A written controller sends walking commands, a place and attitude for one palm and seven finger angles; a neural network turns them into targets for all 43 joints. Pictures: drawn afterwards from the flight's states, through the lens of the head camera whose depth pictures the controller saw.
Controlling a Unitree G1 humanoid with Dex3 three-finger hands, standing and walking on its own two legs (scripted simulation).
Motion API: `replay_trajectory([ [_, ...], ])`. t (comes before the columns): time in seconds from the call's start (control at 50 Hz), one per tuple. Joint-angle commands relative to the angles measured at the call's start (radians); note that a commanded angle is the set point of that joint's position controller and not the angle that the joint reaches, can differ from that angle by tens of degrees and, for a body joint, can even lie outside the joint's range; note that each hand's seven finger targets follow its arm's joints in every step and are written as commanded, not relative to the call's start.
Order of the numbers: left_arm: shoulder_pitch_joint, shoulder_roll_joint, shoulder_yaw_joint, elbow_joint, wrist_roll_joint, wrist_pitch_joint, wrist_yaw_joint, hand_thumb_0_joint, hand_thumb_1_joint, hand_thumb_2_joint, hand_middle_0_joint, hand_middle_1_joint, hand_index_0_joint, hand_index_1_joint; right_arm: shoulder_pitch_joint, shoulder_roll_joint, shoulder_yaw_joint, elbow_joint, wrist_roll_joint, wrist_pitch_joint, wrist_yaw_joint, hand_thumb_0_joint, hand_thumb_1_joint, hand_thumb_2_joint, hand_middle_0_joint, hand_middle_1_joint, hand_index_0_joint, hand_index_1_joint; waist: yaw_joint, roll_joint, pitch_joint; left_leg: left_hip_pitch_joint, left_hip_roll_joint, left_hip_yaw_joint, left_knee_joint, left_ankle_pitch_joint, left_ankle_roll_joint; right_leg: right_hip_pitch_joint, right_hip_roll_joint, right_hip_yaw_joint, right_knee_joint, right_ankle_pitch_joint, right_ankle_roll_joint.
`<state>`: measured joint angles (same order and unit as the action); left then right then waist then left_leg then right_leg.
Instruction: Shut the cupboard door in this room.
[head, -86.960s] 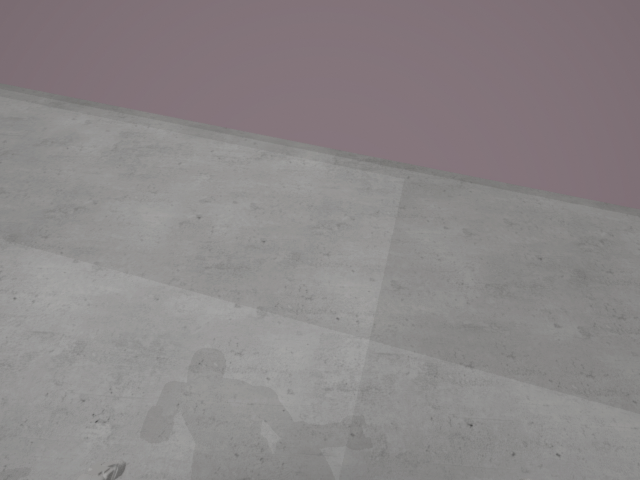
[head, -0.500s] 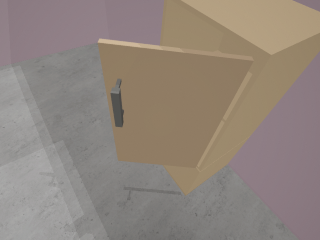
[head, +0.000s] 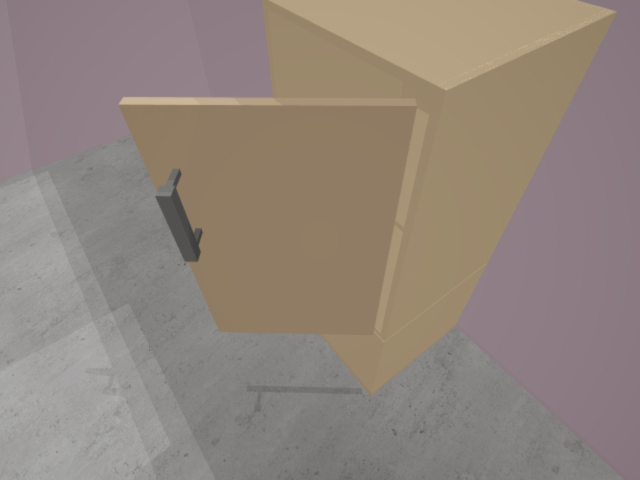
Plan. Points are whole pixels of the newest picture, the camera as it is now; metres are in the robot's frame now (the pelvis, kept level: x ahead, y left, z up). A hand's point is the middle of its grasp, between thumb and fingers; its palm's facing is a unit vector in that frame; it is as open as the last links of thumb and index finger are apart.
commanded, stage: come to a stop and stand still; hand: left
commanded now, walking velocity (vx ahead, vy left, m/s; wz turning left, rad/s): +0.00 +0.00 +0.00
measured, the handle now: (183, 216) +0.47 +0.22 +0.06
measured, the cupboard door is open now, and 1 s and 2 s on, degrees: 51 51 51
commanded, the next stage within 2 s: look again from close up in 0.34 s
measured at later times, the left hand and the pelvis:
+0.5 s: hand out of the picture -0.03 +0.14 -0.17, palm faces +0.05 -0.99 -0.16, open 7.4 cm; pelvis +0.00 -0.02 +0.00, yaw +0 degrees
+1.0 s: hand out of the picture +0.00 +0.25 -0.18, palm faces +0.00 -0.98 -0.19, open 7.4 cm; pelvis -0.03 +0.07 +0.00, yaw -2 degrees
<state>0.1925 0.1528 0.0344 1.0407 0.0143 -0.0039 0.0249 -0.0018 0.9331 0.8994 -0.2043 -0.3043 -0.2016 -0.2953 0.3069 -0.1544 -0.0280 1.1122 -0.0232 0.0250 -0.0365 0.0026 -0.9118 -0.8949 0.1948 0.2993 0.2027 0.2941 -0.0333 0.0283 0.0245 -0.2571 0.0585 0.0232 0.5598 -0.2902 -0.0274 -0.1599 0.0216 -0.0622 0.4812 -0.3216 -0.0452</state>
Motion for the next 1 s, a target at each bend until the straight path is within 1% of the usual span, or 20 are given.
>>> replay_trajectory([
  [0.0,0.063,0.075,-0.001,-0.002,-0.009,-0.016,0.006,0.000,0.900,0.900,-0.200,-0.300,-0.200,-0.300,0.055,-0.042,0.004,0.001,0.003,-0.032,-0.004,0.000,-0.900,-0.900,0.200,0.300,0.200,0.300,0.020,-0.070,0.054,0.117,0.042,-0.024,-0.143,0.259,0.011,-0.102,-0.144,0.118,-0.124,0.300,-0.016],
  [0.04,0.086,0.068,-0.001,0.008,-0.006,-0.016,0.009,0.000,0.900,0.900,-0.200,-0.300,-0.200,-0.300,0.043,-0.053,0.004,0.008,0.002,-0.035,-0.009,0.000,-0.900,-0.900,0.200,0.300,0.200,0.300,0.029,-0.058,0.053,0.119,0.063,-0.021,-0.144,0.301,0.014,-0.072,-0.127,0.119,-0.128,0.339,0.006],
  [0.08,0.100,0.088,0.003,0.029,-0.007,-0.017,0.011,0.000,0.900,0.900,-0.200,-0.300,-0.200,-0.300,0.022,-0.043,0.009,0.019,0.005,-0.039,-0.010,0.000,-0.900,-0.900,0.200,0.300,0.200,0.300,0.039,0.025,0.015,0.130,0.063,-0.015,-0.149,0.364,0.016,-0.005,-0.133,0.101,-0.109,0.422,0.021],
  [0.22,0.139,0.086,-0.004,0.057,-0.002,-0.022,0.014,0.000,0.900,0.900,-0.200,-0.300,-0.200,-0.300,-0.006,-0.041,0.009,0.018,0.011,-0.031,-0.012,0.000,-0.900,-0.900,0.200,0.300,0.200,0.300,0.034,-0.075,0.026,0.150,0.048,0.011,-0.181,0.227,0.005,0.007,-0.136,0.120,-0.168,0.431,0.035],
  [0.4,0.185,0.069,-0.013,0.083,-0.003,-0.024,0.015,0.000,0.900,0.900,-0.200,-0.300,-0.200,-0.300,-0.016,-0.045,0.016,0.021,0.010,-0.032,-0.013,0.000,-0.900,-0.900,0.200,0.300,0.200,0.300,0.038,-0.043,0.059,0.162,0.047,0.003,-0.202,0.207,0.006,-0.026,-0.131,0.127,-0.200,0.332,0.027],
  [0.42,0.200,0.239,-0.022,0.001,0.015,-0.037,0.034,0.000,0.900,0.900,-0.200,-0.300,-0.200,-0.300,-0.065,-0.123,-0.004,-0.090,0.001,-0.039,-0.005,0.000,-0.900,-0.900,0.200,0.300,0.200,0.300,0.019,-0.022,0.072,0.124,0.003,-0.051,-0.081,0.342,0.042,-0.042,-0.125,0.133,-0.118,0.611,0.049],
  [0.44,0.232,0.174,0.001,0.010,0.005,-0.037,0.038,0.000,0.900,0.900,-0.200,-0.300,-0.200,-0.300,-0.064,-0.104,-0.017,-0.104,0.005,-0.057,-0.005,0.000,-0.900,-0.900,0.200,0.300,0.200,0.300,0.050,-0.043,0.005,0.047,0.010,0.001,-0.011,0.236,0.036,0.022,-0.177,0.164,-0.071,0.726,0.047],
  [0.46,0.242,0.151,0.006,0.019,0.006,-0.040,0.041,0.000,0.900,0.900,-0.200,-0.300,-0.200,-0.300,-0.068,-0.064,-0.018,-0.097,0.006,-0.053,-0.009,0.000,-0.900,-0.900,0.200,0.300,0.200,0.300,0.047,-0.046,-0.065,0.002,-0.021,0.011,0.015,0.117,0.034,0.110,-0.205,0.189,-0.054,0.883,0.040],
  [0.48,0.268,0.142,0.000,0.013,0.003,-0.039,0.041,0.000,0.900,0.900,-0.200,-0.300,-0.200,-0.300,-0.064,-0.048,-0.013,-0.104,0.011,-0.047,-0.011,0.000,-0.900,-0.900,0.200,0.300,0.200,0.300,0.062,-0.062,-0.102,-0.047,-0.036,0.003,0.061,0.013,0.031,0.164,-0.227,0.199,-0.044,0.915,0.032],
  [0.52,0.271,0.123,-0.003,0.000,0.012,-0.035,0.041,0.000,0.900,0.900,-0.200,-0.300,-0.200,-0.300,-0.080,-0.043,-0.012,-0.128,0.011,-0.033,-0.006,0.000,-0.900,-0.900,0.200,0.300,0.200,0.300,0.067,-0.146,-0.104,-0.111,-0.034,-0.008,0.130,-0.070,0.036,0.175,-0.246,0.226,-0.042,0.850,-0.015],
  [0.56,0.224,0.106,-0.001,-0.034,0.017,-0.025,0.039,0.000,0.900,0.900,-0.200,-0.300,-0.200,-0.300,-0.101,-0.057,-0.026,-0.146,0.012,-0.026,-0.004,0.000,-0.900,-0.900,0.200,0.300,0.200,0.300,0.049,-0.184,-0.018,-0.111,-0.020,-0.027,0.159,-0.068,0.040,0.035,-0.243,0.231,-0.080,0.583,-0.074],
  [0.6,0.173,0.112,-0.002,-0.065,0.018,-0.019,0.037,0.000,0.900,0.900,-0.200,-0.300,-0.200,-0.300,-0.074,-0.060,-0.029,-0.143,0.013,-0.027,0.000,0.000,-0.900,-0.900,0.200,0.300,0.200,0.300,0.022,-0.184,0.030,-0.047,-0.021,-0.020,0.072,-0.004,0.041,-0.065,-0.213,0.201,-0.079,0.446,-0.077],
  [0.62,0.153,0.101,-0.010,-0.070,0.017,-0.019,0.039,0.000,0.900,0.900,-0.200,-0.300,-0.200,-0.300,-0.047,-0.050,-0.021,-0.130,0.010,-0.030,0.006,0.000,-0.900,-0.900,0.200,0.300,0.200,0.300,0.009,-0.142,0.030,0.028,-0.015,-0.011,-0.012,0.090,0.045,-0.108,-0.189,0.174,-0.060,0.386,-0.056],
  [0.64,0.156,0.098,-0.010,-0.074,0.013,-0.016,0.036,0.000,0.900,0.900,-0.200,-0.300,-0.200,-0.300,-0.035,-0.069,-0.021,-0.122,0.009,-0.038,0.007,0.000,-0.900,-0.900,0.200,0.300,0.200,0.300,0.010,-0.073,0.043,0.064,0.009,-0.049,-0.039,0.172,0.057,-0.162,-0.145,0.148,-0.047,0.282,-0.025],
  [0.68,0.179,0.095,-0.007,-0.077,0.010,-0.015,0.034,0.000,0.900,0.900,-0.200,-0.300,-0.200,-0.300,-0.038,-0.114,-0.027,-0.117,0.005,-0.050,0.001,0.000,-0.900,-0.900,0.200,0.300,0.200,0.300,0.034,0.025,0.044,0.048,0.064,-0.105,-0.061,0.352,0.090,-0.140,-0.087,0.112,-0.008,0.242,0.007],
  [0.7,0.195,0.095,-0.007,-0.071,0.009,-0.012,0.034,0.000,0.900,0.900,-0.200,-0.300,-0.200,-0.300,-0.039,-0.113,-0.024,-0.117,0.006,-0.055,-0.002,0.000,-0.900,-0.900,0.200,0.300,0.200,0.300,0.041,0.090,0.013,0.063,0.075,-0.125,-0.076,0.453,0.102,-0.108,-0.082,0.090,0.012,0.227,0.012],
  [0.72,0.215,0.088,-0.014,-0.061,0.010,-0.007,0.036,0.000,0.900,0.900,-0.200,-0.300,-0.200,-0.300,-0.048,-0.111,-0.017,-0.116,0.006,-0.055,-0.002,0.000,-0.900,-0.900,0.200,0.300,0.200,0.300,0.056,0.111,0.011,0.050,0.087,-0.127,-0.087,0.470,0.110,-0.075,-0.077,0.084,-0.003,0.172,0.018],
  [0.82,0.193,0.091,-0.019,-0.070,0.010,0.001,0.029,0.000,0.900,0.900,-0.200,-0.300,-0.200,-0.300,-0.073,-0.118,-0.014,-0.140,0.005,-0.053,0.002,0.000,-0.900,-0.900,0.200,0.300,0.200,0.300,0.056,0.026,0.039,-0.005,0.072,-0.141,-0.172,0.221,0.107,-0.064,-0.076,0.085,-0.024,0.110,0.025],
  [0.88,0.179,0.098,-0.020,-0.076,0.011,0.006,0.024,0.000,0.900,0.900,-0.200,-0.300,-0.200,-0.300,-0.078,-0.135,-0.017,-0.146,0.005,-0.051,0.006,0.000,-0.900,-0.900,0.200,0.300,0.200,0.300,0.049,0.023,0.053,-0.022,0.078,-0.165,-0.242,0.058,0.105,-0.085,-0.077,0.075,-0.013,0.081,0.034],
  [0.98,0.182,0.100,-0.021,-0.075,0.015,0.012,0.020,0.000,0.900,0.900,-0.200,-0.300,-0.200,-0.300,-0.081,-0.148,-0.021,-0.148,0.006,-0.047,0.010,0.000,-0.900,-0.900,0.200,0.300,0.200,0.300,0.053,0.031,0.056,-0.040,0.093,-0.193,-0.320,-0.085,0.107,-0.082,-0.084,0.064,-0.002,0.061,0.041],
])
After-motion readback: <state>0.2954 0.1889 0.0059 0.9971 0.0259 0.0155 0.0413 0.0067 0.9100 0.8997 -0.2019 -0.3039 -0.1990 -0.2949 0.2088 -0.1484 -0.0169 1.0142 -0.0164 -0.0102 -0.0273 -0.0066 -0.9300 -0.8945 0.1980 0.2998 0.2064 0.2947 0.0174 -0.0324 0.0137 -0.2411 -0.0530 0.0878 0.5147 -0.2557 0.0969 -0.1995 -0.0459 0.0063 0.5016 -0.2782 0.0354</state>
